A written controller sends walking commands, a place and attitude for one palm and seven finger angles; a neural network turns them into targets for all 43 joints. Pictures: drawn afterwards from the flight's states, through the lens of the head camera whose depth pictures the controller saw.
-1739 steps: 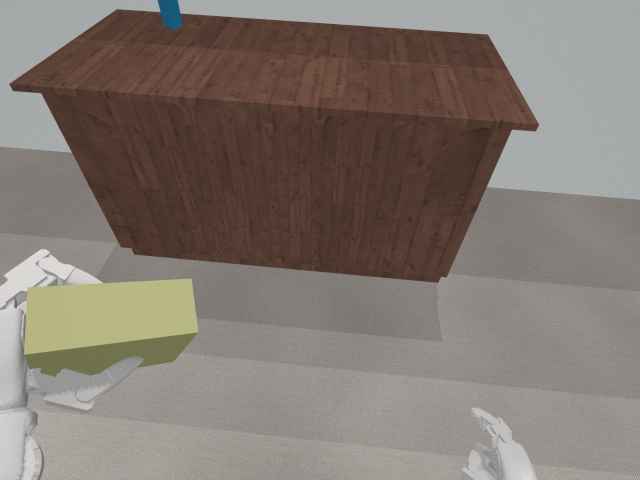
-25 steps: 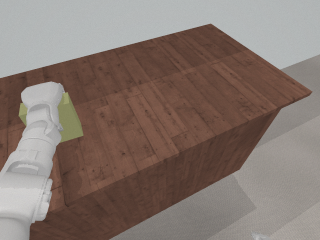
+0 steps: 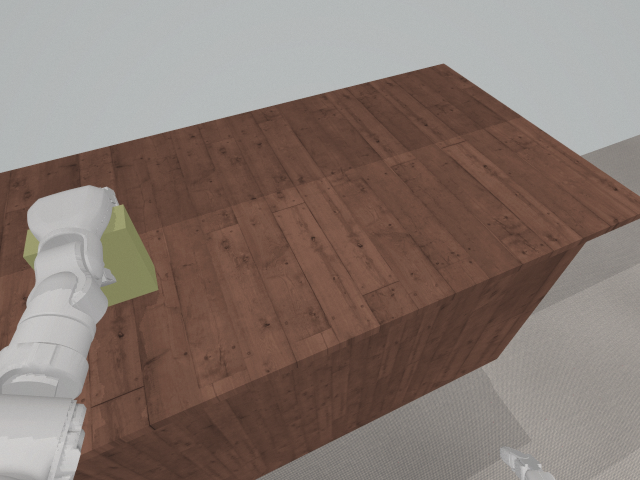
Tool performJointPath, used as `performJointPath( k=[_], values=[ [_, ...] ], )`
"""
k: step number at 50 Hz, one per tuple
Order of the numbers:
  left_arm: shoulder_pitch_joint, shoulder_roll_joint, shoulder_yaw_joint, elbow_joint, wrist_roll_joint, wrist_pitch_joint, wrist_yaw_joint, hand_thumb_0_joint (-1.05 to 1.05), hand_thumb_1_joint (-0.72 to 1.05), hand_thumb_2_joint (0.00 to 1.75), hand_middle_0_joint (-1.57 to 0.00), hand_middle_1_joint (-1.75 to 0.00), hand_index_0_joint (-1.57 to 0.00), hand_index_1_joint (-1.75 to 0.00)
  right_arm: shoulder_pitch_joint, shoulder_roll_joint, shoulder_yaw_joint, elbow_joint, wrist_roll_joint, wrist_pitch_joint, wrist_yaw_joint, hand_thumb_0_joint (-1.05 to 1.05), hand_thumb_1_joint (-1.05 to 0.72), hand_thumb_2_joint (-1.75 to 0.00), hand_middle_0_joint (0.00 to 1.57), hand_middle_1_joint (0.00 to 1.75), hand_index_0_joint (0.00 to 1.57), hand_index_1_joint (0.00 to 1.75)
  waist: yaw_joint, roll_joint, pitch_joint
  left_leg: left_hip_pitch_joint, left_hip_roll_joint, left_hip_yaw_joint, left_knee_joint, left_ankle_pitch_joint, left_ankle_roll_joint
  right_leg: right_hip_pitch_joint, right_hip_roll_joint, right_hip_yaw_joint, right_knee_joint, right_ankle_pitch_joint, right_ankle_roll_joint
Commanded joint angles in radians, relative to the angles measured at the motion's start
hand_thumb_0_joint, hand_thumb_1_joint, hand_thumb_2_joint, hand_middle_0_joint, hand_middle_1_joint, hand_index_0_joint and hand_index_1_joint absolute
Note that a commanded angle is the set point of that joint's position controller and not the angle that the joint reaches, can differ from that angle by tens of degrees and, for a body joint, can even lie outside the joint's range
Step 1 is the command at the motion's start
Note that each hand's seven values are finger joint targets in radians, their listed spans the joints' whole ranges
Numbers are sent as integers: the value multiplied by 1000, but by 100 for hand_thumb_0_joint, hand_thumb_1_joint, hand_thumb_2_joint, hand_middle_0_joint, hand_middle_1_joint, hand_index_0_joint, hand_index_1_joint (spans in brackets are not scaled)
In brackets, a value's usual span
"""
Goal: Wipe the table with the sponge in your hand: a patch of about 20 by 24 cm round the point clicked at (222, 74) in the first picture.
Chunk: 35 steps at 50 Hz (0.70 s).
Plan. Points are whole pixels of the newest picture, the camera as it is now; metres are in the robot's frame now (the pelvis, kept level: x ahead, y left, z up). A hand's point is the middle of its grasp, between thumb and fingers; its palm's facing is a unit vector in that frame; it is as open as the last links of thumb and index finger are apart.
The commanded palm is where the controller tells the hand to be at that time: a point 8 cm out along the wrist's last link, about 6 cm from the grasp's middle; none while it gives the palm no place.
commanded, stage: slide back across to the first lane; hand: left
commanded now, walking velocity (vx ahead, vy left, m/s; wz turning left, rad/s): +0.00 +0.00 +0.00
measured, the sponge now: (104, 272) +0.37 +0.34 +0.04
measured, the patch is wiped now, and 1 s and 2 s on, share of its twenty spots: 0.95 0.95 0.95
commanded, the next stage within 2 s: wipe back along the first lane in 0.14 s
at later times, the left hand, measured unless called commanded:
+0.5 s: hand (66, 263) +0.35 +0.36 +0.09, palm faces -0.07 -0.02 -1.00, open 9.8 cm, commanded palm +0.32 +0.34 +0.13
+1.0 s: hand (71, 290) +0.31 +0.33 +0.09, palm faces +0.00 -0.03 -1.00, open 9.7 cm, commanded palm +0.27 +0.32 +0.12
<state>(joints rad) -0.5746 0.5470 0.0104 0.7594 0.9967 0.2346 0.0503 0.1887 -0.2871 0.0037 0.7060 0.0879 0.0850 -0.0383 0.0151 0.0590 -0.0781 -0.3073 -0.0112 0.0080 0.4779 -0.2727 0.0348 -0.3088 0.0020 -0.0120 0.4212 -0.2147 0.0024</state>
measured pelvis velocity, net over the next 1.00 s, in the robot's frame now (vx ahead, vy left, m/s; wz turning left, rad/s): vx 0.00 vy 0.00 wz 0.02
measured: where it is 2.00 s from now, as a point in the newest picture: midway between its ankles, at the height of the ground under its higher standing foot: outside the picture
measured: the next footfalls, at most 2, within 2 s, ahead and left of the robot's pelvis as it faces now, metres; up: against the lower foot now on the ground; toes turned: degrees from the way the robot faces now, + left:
none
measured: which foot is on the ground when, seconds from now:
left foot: down 0.00-1.00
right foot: down 0.00-1.00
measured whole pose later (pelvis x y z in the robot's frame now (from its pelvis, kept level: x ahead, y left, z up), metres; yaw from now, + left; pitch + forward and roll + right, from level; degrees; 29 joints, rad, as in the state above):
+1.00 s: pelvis +0.00 +0.00 +0.00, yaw +1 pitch +2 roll -1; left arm -0.24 0.51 -0.03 0.33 0.95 0.33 0.05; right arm 0.10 -0.28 0.02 0.65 0.09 0.10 -0.03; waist 0.07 0.08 -0.07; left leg -0.24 -0.02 0.00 0.48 -0.29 0.04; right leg -0.23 -0.01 -0.02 0.43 -0.23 0.01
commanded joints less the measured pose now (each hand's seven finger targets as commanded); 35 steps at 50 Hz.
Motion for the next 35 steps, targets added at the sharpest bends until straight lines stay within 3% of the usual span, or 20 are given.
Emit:
performJointPath(
  k=[1,4,6,7,8,9,11,15,16,19,22,24,25,26,28,31,33,35],
  values=[
    [-300,336,89,-207,27,-12,-7,0,10,130,-120,-160,-120,-160,-76,-147,-44,-134,-3,-32,-19,0,-90,-90,20,30,20,30,16,-3,-271,121,2,-35,-41,404,15,150,29,-11,-14,303,-78],
    [-285,332,83,-208,31,-22,-12,0,10,130,-120,-160,-120,-160,-69,-147,-46,-129,-7,-29,-20,0,-90,-90,20,30,20,30,9,-9,-251,126,0,-26,-31,400,18,140,27,-16,-14,314,-73],
    [-266,368,120,-236,28,-35,-18,0,10,130,-120,-160,-120,-160,-82,-147,-41,-135,-7,-27,-21,0,-90,-90,20,30,20,30,26,22,-267,128,-2,-33,-36,431,14,156,27,-9,-12,328,-81],
    [-276,352,96,-233,32,-37,-21,0,10,130,-120,-160,-120,-160,-76,-148,-44,-130,-9,-26,-22,0,-90,-90,20,30,20,30,13,13,-260,138,-2,-26,-26,432,17,152,26,-13,-10,338,-77],
    [-294,371,107,-223,39,-39,-21,0,10,130,-120,-160,-120,-160,-69,-151,-44,-123,-9,-25,-22,0,-90,-90,20,30,20,30,7,12,-253,132,-1,-29,-25,424,16,140,25,-14,-11,331,-76],
    [-285,370,106,-215,43,-40,-25,0,10,130,-120,-160,-120,-160,-67,-151,-45,-123,-10,-24,-23,0,-90,-90,20,30,20,30,9,2,-252,129,-3,-27,-24,424,16,141,25,-16,-10,334,-76],
    [-270,399,140,-248,35,-58,-33,0,10,130,-120,-160,-120,-160,-78,-150,-43,-133,-10,-25,-23,0,-90,-90,20,30,20,30,25,41,-272,138,-3,-33,-26,465,14,159,24,-8,-9,358,-84],
    [-178,294,74,-256,13,-61,-42,0,10,130,-120,-160,-120,-160,-70,-147,-52,-142,-10,-23,-18,0,-90,-90,20,30,20,30,13,-6,-264,151,3,-33,-13,457,16,133,27,-22,-10,346,-74],
    [-170,314,102,-271,-2,-69,-46,0,10,130,-120,-160,-120,-160,-80,-148,-47,-148,-9,-25,-19,0,-90,-90,20,30,20,30,20,0,-265,143,3,-37,-21,460,16,144,28,-15,-13,348,-79],
    [-163,290,75,-261,0,-61,-39,0,10,130,-120,-160,-120,-160,-75,-151,-50,-140,-8,-22,-19,0,-90,-90,20,30,20,30,9,-19,-234,133,2,-36,-21,402,15,113,28,-22,-16,300,-74],
    [-104,312,109,-295,-7,-61,-30,0,10,130,-120,-160,-120,-160,-80,-153,-53,-143,-12,-23,-18,0,-90,-90,20,30,20,30,28,-4,-279,144,0,-35,-15,444,17,157,28,-15,-6,342,-78],
    [-74,257,71,-316,-13,-48,-29,0,10,130,-120,-160,-120,-160,-89,-148,-52,-150,-10,-22,-13,0,-90,-90,20,30,20,30,23,-9,-259,140,2,-37,-17,440,13,142,28,-22,-6,332,-75],
    [-45,266,86,-311,-19,-42,-26,0,10,130,-120,-160,-120,-160,-93,-150,-54,-149,-9,-21,-11,0,-90,-90,20,30,20,30,27,-29,-245,131,3,-37,-18,427,14,145,29,-21,-8,327,-74],
    [-9,285,116,-327,-33,-41,-28,0,10,130,-120,-160,-120,-160,-110,-149,-48,-158,-8,-22,-11,0,-90,-90,20,30,20,30,41,-11,-250,118,2,-42,-27,431,13,168,28,-13,-7,331,-79],
    [11,225,62,-337,-35,-24,-27,0,10,130,-120,-160,-120,-160,-110,-147,-49,-158,-6,-21,-8,0,-90,-90,20,30,20,30,29,-25,-221,118,5,-40,-28,413,11,145,28,-26,-8,307,-73],
    [61,222,78,-378,-52,-7,-28,0,10,130,-120,-160,-120,-160,-139,-146,-45,-172,-3,-23,-5,0,-90,-90,20,30,20,30,43,-33,-216,111,6,-48,-39,398,11,157,30,-20,-11,287,-76],
    [68,169,25,-387,-46,13,-28,0,10,130,-120,-160,-120,-160,-137,-144,-48,-171,-3,-23,-3,0,-90,-90,20,30,20,30,32,-36,-186,119,10,-50,-39,375,9,126,32,-32,-12,250,-72],
    [109,154,19,-395,-51,31,-28,0,10,130,-120,-160,-120,-160,-150,-142,-45,-178,-2,-23,-1,0,-90,-90,20,30,20,30,39,-42,-174,113,10,-50,-45,348,9,128,32,-33,-15,227,-73]
  ],
)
